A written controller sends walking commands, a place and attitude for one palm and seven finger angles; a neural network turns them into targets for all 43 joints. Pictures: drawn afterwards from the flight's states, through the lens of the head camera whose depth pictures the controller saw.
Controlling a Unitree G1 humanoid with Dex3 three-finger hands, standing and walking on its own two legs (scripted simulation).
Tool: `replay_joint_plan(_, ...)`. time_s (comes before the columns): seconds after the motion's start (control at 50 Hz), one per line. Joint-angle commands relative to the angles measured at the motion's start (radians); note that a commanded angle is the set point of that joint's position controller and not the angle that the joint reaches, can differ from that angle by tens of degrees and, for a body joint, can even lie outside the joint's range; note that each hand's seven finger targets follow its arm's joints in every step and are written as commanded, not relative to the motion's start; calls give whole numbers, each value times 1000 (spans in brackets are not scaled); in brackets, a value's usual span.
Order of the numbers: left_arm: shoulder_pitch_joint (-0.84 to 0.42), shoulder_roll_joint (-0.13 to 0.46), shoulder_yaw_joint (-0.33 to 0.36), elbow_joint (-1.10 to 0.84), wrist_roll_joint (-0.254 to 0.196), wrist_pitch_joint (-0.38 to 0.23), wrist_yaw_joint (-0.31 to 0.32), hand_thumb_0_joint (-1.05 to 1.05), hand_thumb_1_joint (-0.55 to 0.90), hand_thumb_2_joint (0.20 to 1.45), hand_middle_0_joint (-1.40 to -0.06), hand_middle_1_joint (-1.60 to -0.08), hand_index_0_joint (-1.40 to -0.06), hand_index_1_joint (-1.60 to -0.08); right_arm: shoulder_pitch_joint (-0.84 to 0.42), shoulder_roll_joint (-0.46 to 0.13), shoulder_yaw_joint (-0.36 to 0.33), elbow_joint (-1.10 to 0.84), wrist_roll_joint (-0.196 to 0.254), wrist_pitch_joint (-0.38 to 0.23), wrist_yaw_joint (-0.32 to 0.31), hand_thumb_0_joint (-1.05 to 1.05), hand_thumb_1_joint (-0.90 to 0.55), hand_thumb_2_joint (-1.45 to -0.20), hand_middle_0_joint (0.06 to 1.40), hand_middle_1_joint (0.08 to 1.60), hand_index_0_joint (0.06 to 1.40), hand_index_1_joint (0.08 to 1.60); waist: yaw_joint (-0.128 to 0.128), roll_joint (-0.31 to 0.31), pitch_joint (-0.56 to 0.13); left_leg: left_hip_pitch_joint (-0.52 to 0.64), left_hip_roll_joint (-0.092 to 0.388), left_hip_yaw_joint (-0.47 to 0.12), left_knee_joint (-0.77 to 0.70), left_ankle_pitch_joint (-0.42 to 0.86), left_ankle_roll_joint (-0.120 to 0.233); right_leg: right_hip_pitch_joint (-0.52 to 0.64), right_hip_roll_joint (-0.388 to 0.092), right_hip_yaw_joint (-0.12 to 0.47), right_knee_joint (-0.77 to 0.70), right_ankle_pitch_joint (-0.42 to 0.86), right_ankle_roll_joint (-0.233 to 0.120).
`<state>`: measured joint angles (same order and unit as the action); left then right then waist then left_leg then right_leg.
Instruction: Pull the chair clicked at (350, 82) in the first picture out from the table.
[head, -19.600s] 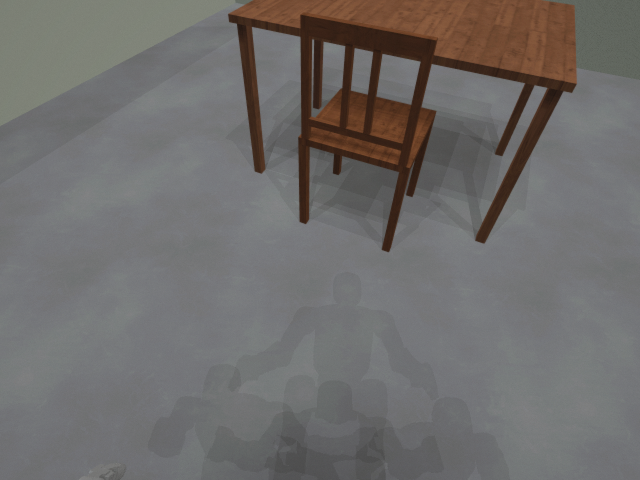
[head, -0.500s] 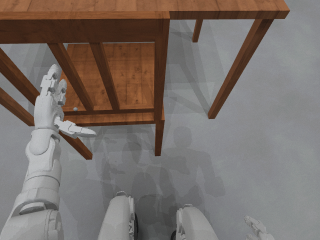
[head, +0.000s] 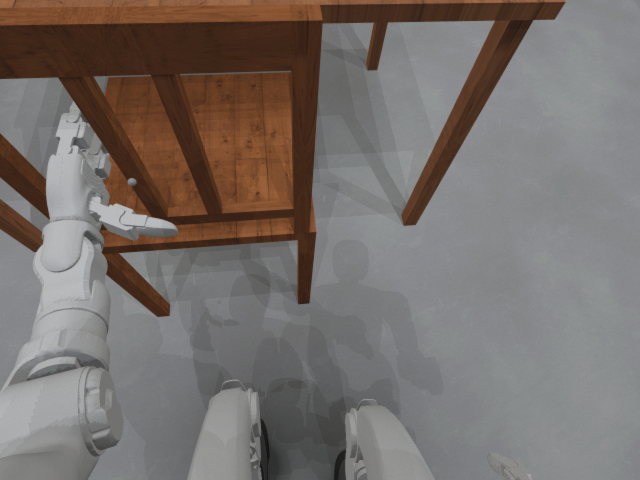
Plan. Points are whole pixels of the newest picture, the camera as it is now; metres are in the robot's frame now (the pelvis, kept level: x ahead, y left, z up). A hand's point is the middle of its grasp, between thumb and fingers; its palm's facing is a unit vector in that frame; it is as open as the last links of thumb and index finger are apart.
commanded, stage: push the fingers through the gap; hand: left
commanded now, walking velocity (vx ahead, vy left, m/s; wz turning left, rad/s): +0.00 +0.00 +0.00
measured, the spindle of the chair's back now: (126, 158) +0.51 +0.24 +0.03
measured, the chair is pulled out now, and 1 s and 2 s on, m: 0.00 0.00 0.01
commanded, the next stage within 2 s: hook a spindle and tug to test in 0.50 s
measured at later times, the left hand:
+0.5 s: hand (135, 174) +0.47 +0.22 +0.05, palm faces +0.12 -0.99 -0.05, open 16.9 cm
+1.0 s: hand (139, 176) +0.47 +0.22 +0.05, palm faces +0.12 -0.99 -0.04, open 14.9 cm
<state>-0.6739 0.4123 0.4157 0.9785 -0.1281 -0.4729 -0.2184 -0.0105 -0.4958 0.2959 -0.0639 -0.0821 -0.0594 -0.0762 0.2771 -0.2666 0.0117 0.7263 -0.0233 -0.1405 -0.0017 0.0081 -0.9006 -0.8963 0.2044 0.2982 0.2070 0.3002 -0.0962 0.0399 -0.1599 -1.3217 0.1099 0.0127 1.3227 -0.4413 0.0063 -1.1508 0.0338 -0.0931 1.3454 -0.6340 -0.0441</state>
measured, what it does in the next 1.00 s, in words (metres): stands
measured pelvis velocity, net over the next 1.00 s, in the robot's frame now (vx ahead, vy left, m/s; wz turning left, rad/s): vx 0.00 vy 0.00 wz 0.00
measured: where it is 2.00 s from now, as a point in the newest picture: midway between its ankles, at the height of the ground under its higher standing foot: outside the picture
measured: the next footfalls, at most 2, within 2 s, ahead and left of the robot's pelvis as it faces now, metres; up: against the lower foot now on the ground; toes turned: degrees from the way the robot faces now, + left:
none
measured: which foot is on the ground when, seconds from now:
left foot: down 0.00-1.00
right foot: down 0.00-1.00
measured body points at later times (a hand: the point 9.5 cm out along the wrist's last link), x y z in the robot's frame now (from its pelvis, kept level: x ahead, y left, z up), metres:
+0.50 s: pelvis +0.00 +0.00 +0.00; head +0.14 +0.02 +0.43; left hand +0.46 +0.27 +0.05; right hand +0.06 -0.26 -0.12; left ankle +0.09 +0.12 -0.60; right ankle +0.00 -0.10 -0.60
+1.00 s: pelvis +0.00 +0.00 +0.00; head +0.14 +0.02 +0.43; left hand +0.46 +0.27 +0.05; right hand +0.07 -0.26 -0.12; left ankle +0.08 +0.12 -0.60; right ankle +0.00 -0.10 -0.60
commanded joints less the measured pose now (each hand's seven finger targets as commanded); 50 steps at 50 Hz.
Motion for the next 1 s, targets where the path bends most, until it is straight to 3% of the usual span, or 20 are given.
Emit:
replay_joint_plan(0.0, -381, 254, 30, -180, -3, -65, -9, 0, -500, 300, -60, -80, -60, -80, 122, -171, -63, -69, 5, -22, -17, 0, -900, -900, 200, 300, 200, 300, -12, 81, -484, 530, -69, -75, -98, 219, 20, 43, 28, 84, -223, 329, 25)
replay_joint_plan(0.08, -444, 256, 27, -188, -2, -67, -3, 0, -500, 300, -60, -80, -60, -80, 138, -177, -66, -63, 1, -17, -13, 0, -900, -900, 200, 300, 200, 300, -23, 105, -507, 584, -65, -91, -101, 238, 20, 2, 32, 70, -218, 322, 22)
replay_joint_plan(0.1, -408, 257, 34, -186, -1, -65, -1, 0, -500, 300, -60, -80, -60, -80, 137, -177, -68, -66, 1, -14, -11, 0, -900, -900, 200, 300, 200, 300, -12, 112, -516, 592, -65, -91, -105, 246, 16, 11, 31, 67, -221, 328, 22)
replay_joint_plan(0.18, -370, 251, 36, -171, 4, -55, 6, 0, -500, 300, -60, -80, -60, -80, 135, -175, -66, -76, 1, -1, -4, 0, -900, -900, 200, 300, 200, 300, -10, 84, -504, 565, -66, -86, -109, 234, 20, 26, 32, 67, -222, 324, 24)
replay_joint_plan(0.28, -384, 292, 67, -183, 7, -63, 21, 0, -500, 300, -60, -80, -60, -80, 132, -174, -63, -77, 2, 10, -4, 0, -900, -900, 200, 300, 200, 300, -12, 58, -485, 517, -66, -77, -106, 206, 23, 56, 34, 82, -230, 314, 28)
replay_joint_plan(0.32, -424, 278, 49, -180, 12, -72, 24, 0, -500, 300, -60, -80, -60, -80, 127, -169, -60, -71, 1, 10, -5, 0, -900, -900, 200, 300, 200, 300, -24, 73, -464, 506, -65, -76, -106, 182, 22, 42, 32, 85, -235, 293, 30)
replay_joint_plan(0.4, -427, 268, 34, -202, 13, -86, 19, 0, -500, 300, -60, -80, -60, -80, 132, -171, -63, -70, 0, 8, -4, 0, -900, -900, 200, 300, 200, 300, -19, 119, -505, 568, -64, -85, -112, 204, 17, 27, 35, 77, -232, 298, 23)
replay_joint_plan(0.46, -412, 288, 49, -129, 9, -65, 12, 0, -500, 300, -60, -80, -60, -80, 129, -172, -57, -66, 4, 14, -9, 0, -900, -900, 200, 300, 200, 300, -30, 60, -445, 470, -66, -69, -97, 157, 25, 55, 32, 100, -248, 277, 30)
replay_joint_plan(0.5, -422, 282, 39, -113, 13, -57, 6, 0, -500, 300, -60, -80, -60, -80, 128, -173, -54, -67, 5, 14, -11, 0, -900, -900, 200, 300, 200, 300, -32, 76, -442, 474, -65, -74, -99, 153, 25, 35, 31, 96, -242, 268, 28)
replay_joint_plan(0.52, -460, 285, 37, -137, 8, -58, 4, 0, -500, 300, -60, -80, -60, -80, 129, -173, -54, -66, 5, 13, -12, 0, -900, -900, 200, 300, 200, 300, -38, 83, -461, 479, -64, -73, -92, 166, 27, 43, 30, 99, -241, 283, 29)
replay_joint_plan(0.54, -450, 331, 73, -146, 13, -62, 6, 0, -500, 300, -60, -80, -60, -80, 136, -179, -58, -66, 2, 14, -13, 0, -900, -900, 200, 300, 200, 300, -20, 97, -492, 503, -63, -77, -95, 188, 23, 52, 31, 91, -233, 296, 26)
replay_joint_plan(0.58, -436, 288, 42, -175, 11, -68, 3, 0, -500, 300, -60, -80, -60, -80, 140, -175, -59, -75, 1, 13, -8, 0, -900, -900, 200, 300, 200, 300, -20, 117, -534, 560, -65, -84, -94, 247, 23, 42, 35, 80, -217, 342, 24)
replay_joint_plan(0.6, -442, 259, 18, -177, 8, -67, 0, 0, -500, 300, -78, -135, -78, -135, 135, -171, -59, -70, 2, 13, -5, 0, -900, -900, 200, 300, 200, 300, -29, 131, -519, 570, -63, -85, -95, 244, 20, 26, 34, 75, -224, 338, 25)
replay_joint_plan(0.64, -412, 303, 58, -165, 7, -63, 4, 0, -500, 300, -113, -244, -113, -244, 141, -178, -61, -68, 2, 19, -8, 0, -900, -900, 200, 300, 200, 300, -21, 83, -519, 544, -62, -84, -94, 243, 22, 54, 35, 79, -224, 345, 27)
replay_joint_plan(0.66, -399, 273, 41, -158, 3, -57, 2, 0, -500, 300, -130, -299, -130, -299, 136, -172, -60, -73, 4, 20, -6, 0, -900, -900, 200, 300, 200, 300, -25, 76, -501, 524, -65, -76, -94, 230, 24, 62, 34, 84, -232, 343, 30)
replay_joint_plan(0.72, -401, 287, 50, -163, 9, -53, 8, 0, -500, 300, -183, -464, -183, -464, 138, -176, -61, -68, 4, 24, -5, 0, -900, -900, 200, 300, 200, 300, -16, 112, -498, 555, -61, -85, -103, 237, 18, 34, 33, 71, -225, 334, 25)
replay_joint_plan(0.76, -412, 252, 24, -205, 5, -58, 11, 0, -500, 300, -218, -573, -218, -573, 135, -171, -64, -73, 4, 25, -3, 0, -900, -900, 200, 300, 200, 300, -23, 99, -518, 578, -63, -87, -109, 242, 20, 44, 35, 71, -234, 338, 26)
replay_joint_plan(0.8, -388, 260, 32, -228, 4, -68, 19, 0, -500, 300, -254, -683, -254, -683, 135, -173, -66, -74, 3, 25, -3, 0, -900, -900, 200, 300, 200, 300, -15, 121, -536, 613, -62, -89, -113, 267, 15, 37, 34, 66, -230, 351, 23)
replay_joint_plan(0.88, -395, 238, 21, -182, 7, -68, 34, 0, -500, 300, -324, -902, -324, -902, 130, -170, -60, -63, 3, 27, -2, 0, -900, -900, 200, 300, 200, 300, -31, 85, -459, 558, -64, -86, -117, 210, 19, 22, 36, 68, -239, 310, 26)
replay_joint_plan(0.98, -415, 244, 18, -221, 15, -92, 38, 0, -220, 420, -412, -1176, -412, -1176, 129, -167, -63, -71, -1, 24, -3, 0, -900, -900, 200, 300, 200, 300, -21, 113, -516, 598, -66, -86, -119, 234, 16, 39, 36, 70, -232, 328, 22)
